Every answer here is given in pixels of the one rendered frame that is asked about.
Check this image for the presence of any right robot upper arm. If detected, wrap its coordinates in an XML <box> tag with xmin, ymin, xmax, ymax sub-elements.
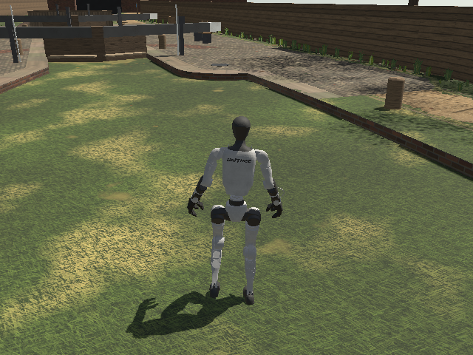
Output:
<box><xmin>255</xmin><ymin>149</ymin><xmax>275</xmax><ymax>189</ymax></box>

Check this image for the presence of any left robot forearm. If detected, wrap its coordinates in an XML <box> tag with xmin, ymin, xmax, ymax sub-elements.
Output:
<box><xmin>191</xmin><ymin>176</ymin><xmax>207</xmax><ymax>203</ymax></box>

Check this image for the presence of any left robot upper arm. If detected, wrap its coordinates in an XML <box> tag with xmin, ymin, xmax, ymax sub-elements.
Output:
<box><xmin>200</xmin><ymin>147</ymin><xmax>225</xmax><ymax>187</ymax></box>

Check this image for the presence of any robot left hand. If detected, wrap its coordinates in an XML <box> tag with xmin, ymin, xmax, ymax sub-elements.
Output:
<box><xmin>187</xmin><ymin>198</ymin><xmax>204</xmax><ymax>217</ymax></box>

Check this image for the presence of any robot right hand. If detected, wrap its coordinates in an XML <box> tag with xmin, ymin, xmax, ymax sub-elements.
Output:
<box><xmin>266</xmin><ymin>202</ymin><xmax>283</xmax><ymax>218</ymax></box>

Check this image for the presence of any robot right thigh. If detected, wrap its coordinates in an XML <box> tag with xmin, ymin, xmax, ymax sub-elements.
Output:
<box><xmin>243</xmin><ymin>207</ymin><xmax>261</xmax><ymax>260</ymax></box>

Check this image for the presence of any right robot forearm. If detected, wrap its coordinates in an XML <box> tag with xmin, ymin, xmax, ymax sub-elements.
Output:
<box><xmin>267</xmin><ymin>179</ymin><xmax>281</xmax><ymax>206</ymax></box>

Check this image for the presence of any robot left foot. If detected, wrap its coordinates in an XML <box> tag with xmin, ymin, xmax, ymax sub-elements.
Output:
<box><xmin>209</xmin><ymin>281</ymin><xmax>220</xmax><ymax>298</ymax></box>

